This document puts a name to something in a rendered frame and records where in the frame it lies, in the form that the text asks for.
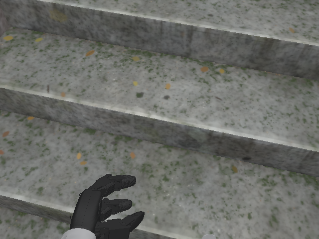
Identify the robot left forearm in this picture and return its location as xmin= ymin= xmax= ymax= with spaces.
xmin=61 ymin=228 xmax=97 ymax=239

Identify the left robot hand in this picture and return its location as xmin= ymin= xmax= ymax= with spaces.
xmin=70 ymin=173 xmax=145 ymax=239

